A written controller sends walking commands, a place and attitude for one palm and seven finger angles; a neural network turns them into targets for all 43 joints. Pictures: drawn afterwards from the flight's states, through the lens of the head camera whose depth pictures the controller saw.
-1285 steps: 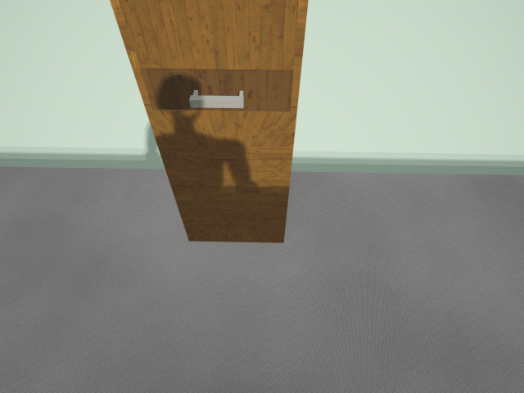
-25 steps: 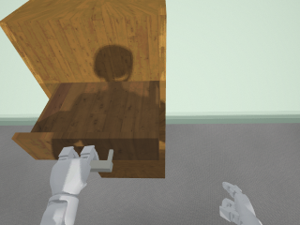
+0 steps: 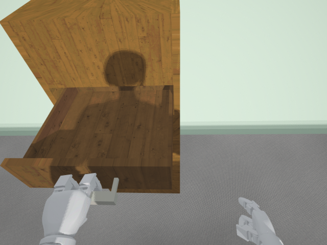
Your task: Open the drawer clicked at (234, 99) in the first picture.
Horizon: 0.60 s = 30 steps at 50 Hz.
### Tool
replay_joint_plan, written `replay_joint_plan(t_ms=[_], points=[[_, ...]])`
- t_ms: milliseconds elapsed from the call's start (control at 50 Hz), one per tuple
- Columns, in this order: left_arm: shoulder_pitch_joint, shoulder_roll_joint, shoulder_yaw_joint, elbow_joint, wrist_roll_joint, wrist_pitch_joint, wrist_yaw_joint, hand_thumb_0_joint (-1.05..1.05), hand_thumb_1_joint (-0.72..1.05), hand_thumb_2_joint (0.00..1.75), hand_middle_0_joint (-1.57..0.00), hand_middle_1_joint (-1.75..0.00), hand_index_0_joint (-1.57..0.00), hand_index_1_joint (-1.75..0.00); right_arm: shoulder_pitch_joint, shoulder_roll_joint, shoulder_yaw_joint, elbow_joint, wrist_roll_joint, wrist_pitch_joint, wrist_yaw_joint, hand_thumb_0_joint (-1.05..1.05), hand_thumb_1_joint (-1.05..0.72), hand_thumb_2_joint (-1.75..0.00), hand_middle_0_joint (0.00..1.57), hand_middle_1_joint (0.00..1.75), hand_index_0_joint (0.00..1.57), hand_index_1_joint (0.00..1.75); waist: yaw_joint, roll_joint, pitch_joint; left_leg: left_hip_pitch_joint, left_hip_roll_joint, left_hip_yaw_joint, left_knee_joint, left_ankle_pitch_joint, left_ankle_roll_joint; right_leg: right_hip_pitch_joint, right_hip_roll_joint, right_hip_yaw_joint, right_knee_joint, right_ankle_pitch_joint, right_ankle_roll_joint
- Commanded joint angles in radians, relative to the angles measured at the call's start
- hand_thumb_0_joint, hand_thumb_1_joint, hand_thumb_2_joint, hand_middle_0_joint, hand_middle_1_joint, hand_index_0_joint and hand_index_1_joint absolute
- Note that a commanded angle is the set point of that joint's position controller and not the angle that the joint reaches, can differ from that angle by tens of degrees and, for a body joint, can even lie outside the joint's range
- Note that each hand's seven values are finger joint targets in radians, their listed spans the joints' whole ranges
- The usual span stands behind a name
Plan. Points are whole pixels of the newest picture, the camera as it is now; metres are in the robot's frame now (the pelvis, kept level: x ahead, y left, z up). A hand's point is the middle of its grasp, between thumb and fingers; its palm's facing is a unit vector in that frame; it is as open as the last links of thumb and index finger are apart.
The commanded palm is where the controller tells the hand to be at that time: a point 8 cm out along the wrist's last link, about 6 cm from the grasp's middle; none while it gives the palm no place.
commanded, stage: pull the drawer open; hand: left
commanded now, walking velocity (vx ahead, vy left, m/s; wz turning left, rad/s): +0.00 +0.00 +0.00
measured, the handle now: (88, 189) +0.23 +0.21 +0.03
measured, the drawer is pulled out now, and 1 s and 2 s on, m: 0.28 0.29 0.27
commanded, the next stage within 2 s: open the thumb to release the handle in 0.38 s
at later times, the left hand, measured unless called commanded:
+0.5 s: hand (75, 228) +0.15 +0.22 +0.02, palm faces +0.00 -0.11 -0.99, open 5.7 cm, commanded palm +0.13 +0.24 +0.07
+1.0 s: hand (76, 223) +0.16 +0.22 +0.02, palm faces +0.01 -0.09 -1.00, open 12.4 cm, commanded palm +0.13 +0.23 +0.07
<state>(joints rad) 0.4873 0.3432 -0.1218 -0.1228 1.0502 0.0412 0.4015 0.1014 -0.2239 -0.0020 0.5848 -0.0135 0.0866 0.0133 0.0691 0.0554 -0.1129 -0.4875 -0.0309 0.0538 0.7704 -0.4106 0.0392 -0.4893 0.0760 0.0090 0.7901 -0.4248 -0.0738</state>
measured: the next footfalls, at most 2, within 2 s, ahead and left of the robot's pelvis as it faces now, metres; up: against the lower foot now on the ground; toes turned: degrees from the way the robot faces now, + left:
none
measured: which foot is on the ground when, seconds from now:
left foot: down 0.00-1.00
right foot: down 0.00-1.00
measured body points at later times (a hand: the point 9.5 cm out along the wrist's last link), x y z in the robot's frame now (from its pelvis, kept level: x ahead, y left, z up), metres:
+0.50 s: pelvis +0.00 +0.00 -0.01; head +0.02 -0.03 +0.44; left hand +0.15 +0.22 +0.07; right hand +0.21 -0.22 -0.10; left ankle -0.01 +0.10 -0.71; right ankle -0.02 -0.07 -0.71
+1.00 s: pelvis -0.01 -0.02 +0.00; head +0.00 -0.05 +0.45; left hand +0.15 +0.22 +0.07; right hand +0.21 -0.23 -0.09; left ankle -0.01 +0.10 -0.71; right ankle -0.02 -0.07 -0.71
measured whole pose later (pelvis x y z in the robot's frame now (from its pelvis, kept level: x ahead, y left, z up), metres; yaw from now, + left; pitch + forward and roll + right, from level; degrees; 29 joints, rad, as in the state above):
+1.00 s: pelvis -0.01 -0.02 +0.00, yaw +0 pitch +6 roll +1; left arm 0.51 0.38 -0.08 -0.11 1.03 0.01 0.42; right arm 0.08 -0.23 0.01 0.59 -0.01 0.09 -0.02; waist 0.07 0.05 -0.10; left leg -0.48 -0.02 0.04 0.76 -0.38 0.02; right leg -0.48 0.09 0.00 0.78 -0.40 -0.09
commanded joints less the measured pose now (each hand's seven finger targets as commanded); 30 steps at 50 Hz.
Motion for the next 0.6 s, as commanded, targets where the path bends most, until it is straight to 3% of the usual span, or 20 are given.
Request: replay_joint_plan(t_ms=[0,180,260,280,360,380,440,460,480,500,520,540,580], points=[[0.102,0.141,0.148,-0.230,-0.019,-0.011,0.055,0.00,0.90,0.90,-0.40,-1.35,-0.40,-1.35,-0.153,-0.092,-0.031,-0.174,-0.006,-0.053,0.005,0.00,-0.90,-0.90,0.20,0.30,0.20,0.30,0.044,-0.034,-0.157,0.091,-0.022,-0.073,-0.062,0.326,-0.010,0.089,-0.028,0.115,-0.110,0.443,0.014],[0.236,0.125,0.138,-0.307,-0.020,-0.031,0.082,0.00,0.90,0.90,-0.40,-1.35,-0.40,-1.35,-0.142,-0.104,-0.039,-0.201,-0.015,-0.050,0.033,0.00,-0.90,-0.90,0.20,0.30,0.20,0.30,0.037,-0.023,-0.139,0.090,-0.014,-0.081,-0.025,0.336,-0.010,0.024,-0.022,0.114,-0.096,0.392,0.008],[0.283,0.132,0.153,-0.289,-0.027,-0.038,0.089,0.00,0.90,0.90,-0.40,-1.35,-0.40,-1.35,-0.142,-0.101,-0.038,-0.205,-0.014,-0.052,0.033,0.00,-0.90,-0.90,0.20,0.30,0.20,0.30,0.043,-0.068,-0.114,0.052,-0.020,-0.077,-0.018,0.265,-0.006,0.010,-0.028,0.124,-0.101,0.349,0.014],[0.290,0.159,0.184,-0.293,-0.032,-0.036,0.093,0.00,0.90,0.90,-0.40,-1.35,-0.40,-1.35,-0.144,-0.106,-0.036,-0.210,-0.014,-0.051,0.031,0.00,-0.90,-0.90,0.20,0.30,0.20,0.30,0.047,-0.068,-0.128,0.050,-0.022,-0.075,-0.016,0.264,-0.008,0.026,-0.030,0.143,-0.108,0.361,0.011],[0.385,0.149,0.186,-0.310,-0.040,-0.045,0.103,0.00,0.90,0.90,-0.40,-1.35,-0.40,-1.35,-0.139,-0.102,-0.032,-0.210,-0.011,-0.053,0.039,0.00,-0.90,-0.90,0.20,0.30,0.20,0.30,0.057,-0.042,-0.148,0.042,-0.022,-0.070,-0.004,0.329,-0.011,0.052,-0.036,0.145,-0.076,0.489,0.015],[0.406,0.171,0.215,-0.304,-0.047,-0.043,0.107,0.00,0.90,0.90,-0.40,-1.35,-0.40,-1.35,-0.144,-0.105,-0.030,-0.211,-0.009,-0.051,0.038,0.00,-0.90,-0.90,0.20,0.30,0.20,0.30,0.060,-0.047,-0.154,0.036,-0.018,-0.070,-0.002,0.342,-0.013,0.067,-0.036,0.145,-0.075,0.514,0.014],[0.428,0.163,0.210,-0.316,-0.044,-0.044,0.116,0.00,0.90,0.90,-0.40,-1.35,-0.40,-1.35,-0.144,-0.106,-0.031,-0.208,-0.010,-0.046,0.045,0.00,-0.90,-0.90,0.20,0.30,0.20,0.30,0.057,-0.022,-0.135,0.029,-0.017,-0.069,0.002,0.350,-0.014,0.046,-0.034,0.142,-0.064,0.516,0.014],[0.006,0.264,0.283,-0.278,-0.001,-0.035,0.131,0.00,0.90,0.90,-0.40,-1.35,-0.40,-1.35,-0.149,-0.129,-0.034,-0.157,-0.020,-0.022,0.025,0.00,-0.90,-0.90,0.20,0.30,0.20,0.30,-0.022,-0.051,-0.090,0.008,-0.025,-0.086,0.011,0.260,-0.013,-0.055,-0.025,0.154,-0.069,0.430,0.014],[-0.001,0.247,0.303,-0.283,0.004,-0.035,0.146,0.00,0.83,0.87,-0.40,-1.34,-0.40,-1.34,-0.140,-0.113,-0.042,-0.172,-0.030,-0.024,0.003,0.00,-0.90,-0.90,0.20,0.30,0.20,0.30,0.011,-0.036,-0.108,0.013,-0.027,-0.082,0.005,0.221,-0.007,-0.020,-0.022,0.144,-0.087,0.383,0.015],[0.028,0.251,0.313,-0.241,0.014,-0.035,0.159,0.00,0.76,0.84,-0.39,-1.34,-0.39,-1.34,-0.132,-0.112,-0.042,-0.177,-0.031,-0.033,-0.001,0.00,-0.90,-0.90,0.20,0.30,0.20,0.30,0.014,-0.030,-0.103,0.023,-0.031,-0.085,0.010,0.210,-0.009,-0.045,-0.026,0.154,-0.094,0.345,0.010],[0.100,0.201,0.284,-0.186,0.007,-0.033,0.161,0.00,0.69,0.81,-0.38,-1.33,-0.38,-1.33,-0.128,-0.101,-0.044,-0.173,-0.022,-0.040,0.000,0.00,-0.90,-0.90,0.20,0.30,0.20,0.30,0.026,-0.004,-0.118,0.031,-0.028,-0.079,0.006,0.213,-0.010,-0.034,-0.023,0.131,-0.086,0.333,0.009],[0.086,0.177,0.252,-0.192,-0.008,-0.028,0.157,0.00,0.62,0.78,-0.38,-1.32,-0.38,-1.32,-0.126,-0.104,-0.047,-0.175,-0.016,-0.040,0.001,0.00,-0.90,-0.90,0.20,0.30,0.20,0.30,0.019,-0.006,-0.138,0.045,-0.025,-0.081,0.003,0.227,-0.010,-0.034,-0.021,0.121,-0.081,0.344,0.010],[0.067,0.201,0.280,-0.219,-0.036,-0.019,0.159,0.00,0.48,0.72,-0.37,-1.30,-0.37,-1.30,-0.118,-0.105,-0.057,-0.170,-0.014,-0.038,-0.006,0.00,-0.90,-0.90,0.20,0.30,0.20,0.30,0.026,-0.014,-0.223,0.067,-0.023,-0.078,0.002,0.268,-0.011,0.024,-0.022,0.119,-0.074,0.412,0.014]])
